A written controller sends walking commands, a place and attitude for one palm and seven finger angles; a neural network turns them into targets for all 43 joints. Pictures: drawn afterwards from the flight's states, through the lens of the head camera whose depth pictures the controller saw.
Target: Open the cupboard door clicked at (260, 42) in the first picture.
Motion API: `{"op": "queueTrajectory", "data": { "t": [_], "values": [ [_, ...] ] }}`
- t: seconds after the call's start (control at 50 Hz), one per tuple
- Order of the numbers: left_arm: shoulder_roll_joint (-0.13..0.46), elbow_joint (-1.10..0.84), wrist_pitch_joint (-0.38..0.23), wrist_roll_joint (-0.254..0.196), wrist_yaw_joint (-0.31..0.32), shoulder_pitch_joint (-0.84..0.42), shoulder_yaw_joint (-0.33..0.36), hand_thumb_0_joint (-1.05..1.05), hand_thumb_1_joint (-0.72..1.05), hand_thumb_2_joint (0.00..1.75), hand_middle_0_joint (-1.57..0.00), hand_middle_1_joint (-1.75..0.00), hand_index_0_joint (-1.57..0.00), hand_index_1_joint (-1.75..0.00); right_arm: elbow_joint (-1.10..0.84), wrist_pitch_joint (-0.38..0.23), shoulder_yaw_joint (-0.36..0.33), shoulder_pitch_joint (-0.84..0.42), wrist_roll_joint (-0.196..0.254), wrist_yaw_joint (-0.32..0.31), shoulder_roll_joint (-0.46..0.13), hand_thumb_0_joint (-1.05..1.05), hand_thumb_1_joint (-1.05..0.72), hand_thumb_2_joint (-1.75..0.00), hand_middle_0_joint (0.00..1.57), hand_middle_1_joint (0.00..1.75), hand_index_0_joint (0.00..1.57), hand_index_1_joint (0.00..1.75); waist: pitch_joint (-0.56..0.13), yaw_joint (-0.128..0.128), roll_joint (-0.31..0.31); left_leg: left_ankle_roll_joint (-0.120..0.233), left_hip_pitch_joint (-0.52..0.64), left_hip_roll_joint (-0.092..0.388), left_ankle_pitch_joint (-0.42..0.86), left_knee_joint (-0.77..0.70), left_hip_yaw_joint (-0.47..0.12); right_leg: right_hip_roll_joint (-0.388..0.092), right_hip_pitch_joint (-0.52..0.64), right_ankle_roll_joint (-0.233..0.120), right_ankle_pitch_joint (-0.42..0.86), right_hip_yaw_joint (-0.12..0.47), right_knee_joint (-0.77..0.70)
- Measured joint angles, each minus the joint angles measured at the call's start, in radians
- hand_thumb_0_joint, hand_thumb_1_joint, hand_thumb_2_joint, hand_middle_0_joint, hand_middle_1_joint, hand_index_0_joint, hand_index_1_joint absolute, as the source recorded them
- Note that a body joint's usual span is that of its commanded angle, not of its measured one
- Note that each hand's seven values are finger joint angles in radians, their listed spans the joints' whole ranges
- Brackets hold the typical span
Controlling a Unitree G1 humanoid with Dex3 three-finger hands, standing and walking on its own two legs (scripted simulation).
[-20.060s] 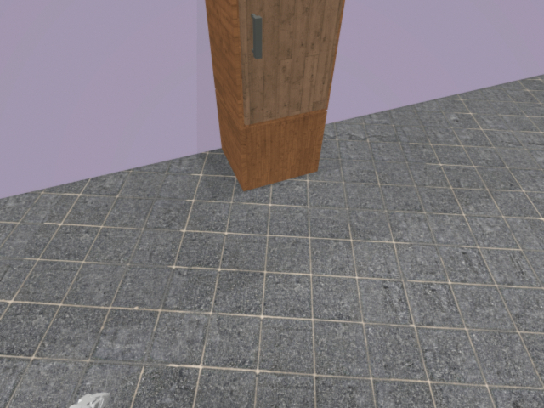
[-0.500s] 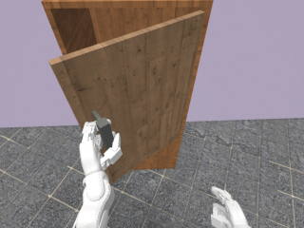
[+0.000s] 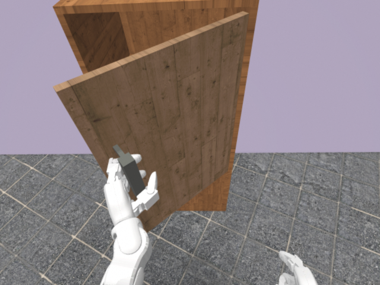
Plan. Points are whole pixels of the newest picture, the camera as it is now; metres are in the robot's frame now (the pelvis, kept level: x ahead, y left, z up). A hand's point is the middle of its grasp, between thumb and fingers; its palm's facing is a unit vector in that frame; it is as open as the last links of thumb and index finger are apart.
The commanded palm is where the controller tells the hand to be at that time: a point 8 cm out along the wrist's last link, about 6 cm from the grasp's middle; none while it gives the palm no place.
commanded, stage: open thumb and fingers to let go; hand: left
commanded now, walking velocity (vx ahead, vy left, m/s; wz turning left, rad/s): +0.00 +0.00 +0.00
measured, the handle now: (129, 172) +0.33 +0.15 +0.07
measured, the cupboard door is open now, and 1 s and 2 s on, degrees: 41 44 41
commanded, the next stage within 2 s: slide the hand sideways off the handle in 0.56 s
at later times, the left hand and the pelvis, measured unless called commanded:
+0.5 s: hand (146, 190) +0.29 +0.10 +0.07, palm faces +0.38 -0.92 +0.01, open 14.8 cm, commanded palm +0.25 +0.15 +0.06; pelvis +0.00 +0.02 +0.00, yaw -1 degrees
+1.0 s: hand (143, 210) +0.25 +0.10 +0.07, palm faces -0.10 -0.99 +0.04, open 16.1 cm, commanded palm +0.23 +0.16 +0.06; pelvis -0.02 +0.06 -0.01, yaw -2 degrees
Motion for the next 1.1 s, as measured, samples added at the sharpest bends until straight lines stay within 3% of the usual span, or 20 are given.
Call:
{"op": "queueTrajectory", "data": {
  "t": [0.3,0.5,0.68,0.72,0.78,0.84,0.88,0.92,0.96,1.1],
  "values": [
    [0.005,0.040,-0.037,-0.015,-0.009,-0.014,0.005,0.00,-0.34,0.37,-0.30,-1.17,-0.30,-1.17,-0.007,-0.026,-0.003,-0.013,0.003,0.003,0.002,0.02,-0.91,-0.90,0.20,0.30,0.20,0.30,0.003,-0.004,-0.005,0.002,-0.006,0.000,0.003,0.003,0.004,0.000,-0.005,0.007,0.009,0.005,-0.003],
    [-0.019,0.038,-0.034,0.013,0.007,-0.013,-0.049,-0.01,-0.48,0.31,-0.25,-0.82,-0.27,-0.83,-0.027,-0.032,0.007,-0.023,-0.001,0.009,0.015,0.02,-0.91,-0.90,0.20,0.30,0.20,0.30,-0.001,-0.001,-0.002,0.021,-0.018,-0.008,-0.012,0.031,0.017,-0.009,-0.011,0.028,0.006,0.018,0.011],
    [-0.019,0.034,-0.007,0.034,0.031,-0.035,-0.089,-0.01,-0.50,0.30,-0.36,-0.66,-0.37,-0.67,-0.030,-0.035,0.015,-0.024,-0.004,0.019,0.028,0.02,-0.91,-0.90,0.20,0.30,0.20,0.30,-0.002,0.010,0.005,0.039,-0.047,-0.013,-0.030,0.079,0.024,-0.015,-0.034,0.044,-0.002,0.023,0.043],
    [0.001,0.026,-0.018,0.043,-0.030,-0.026,-0.087,-0.01,-0.50,0.30,-0.36,-0.62,-0.34,-0.64,-0.032,-0.036,0.023,-0.023,0.004,0.023,0.028,0.02,-0.91,-0.90,0.20,0.30,0.20,0.30,0.003,0.008,0.001,0.044,-0.051,-0.018,-0.030,0.085,0.025,-0.020,-0.038,0.048,-0.004,0.024,0.051],
    [0.089,0.016,-0.063,0.030,-0.218,-0.012,-0.088,-0.01,-0.50,0.30,-0.31,-0.53,-0.25,-0.55,-0.047,-0.042,0.028,-0.004,0.019,0.018,0.021,0.02,-0.91,-0.90,0.20,0.30,0.20,0.30,0.014,0.013,-0.003,0.050,-0.055,-0.022,-0.028,0.092,0.026,-0.025,-0.042,0.052,-0.003,0.024,0.059],
    [0.162,0.007,-0.091,-0.035,-0.388,-0.005,-0.104,-0.01,-0.50,0.30,-0.25,-0.45,-0.18,-0.46,-0.058,-0.060,0.030,0.014,0.042,0.007,0.003,0.02,-0.91,-0.90,0.20,0.30,0.20,0.30,0.028,0.013,0.011,0.055,-0.052,-0.023,-0.027,0.099,0.024,-0.025,-0.033,0.057,0.003,0.022,0.056],
    [0.167,0.003,-0.089,-0.095,-0.450,-0.004,-0.113,-0.01,-0.50,0.30,-0.22,-0.41,-0.16,-0.41,-0.061,-0.074,0.032,0.021,0.058,-0.001,-0.008,0.02,-0.91,-0.90,0.20,0.30,0.20,0.30,0.037,0.010,0.022,0.059,-0.044,-0.022,-0.025,0.097,0.026,-0.024,-0.022,0.062,0.009,0.024,0.047],
    [0.149,0.000,-0.082,-0.130,-0.465,0.000,-0.113,-0.01,-0.50,0.30,-0.20,-0.37,-0.15,-0.38,-0.062,-0.086,0.036,0.024,0.066,-0.007,-0.014,0.02,-0.91,-0.90,0.20,0.30,0.20,0.30,0.041,0.005,0.023,0.064,-0.037,-0.022,-0.021,0.090,0.032,-0.025,-0.017,0.067,0.016,0.030,0.039],
    [0.131,-0.007,-0.074,-0.131,-0.451,0.008,-0.111,-0.01,-0.50,0.30,-0.18,-0.35,-0.18,-0.37,-0.066,-0.094,0.038,0.028,0.067,-0.006,-0.014,0.02,-0.91,-0.90,0.20,0.30,0.20,0.30,0.039,0.002,0.016,0.067,-0.033,-0.023,-0.016,0.082,0.042,-0.026,-0.018,0.071,0.022,0.040,0.036],
    [0.105,-0.054,-0.067,-0.066,-0.374,0.057,-0.114,-0.01,-0.50,0.30,-0.19,-0.35,-0.20,-0.34,-0.110,-0.095,0.041,0.038,0.053,0.028,-0.003,0.02,-0.91,-0.90,0.20,0.30,0.20,0.30,0.026,-0.011,-0.007,0.072,-0.038,-0.021,-0.020,0.084,0.065,-0.025,-0.037,0.075,0.020,0.063,0.050]
  ]
}}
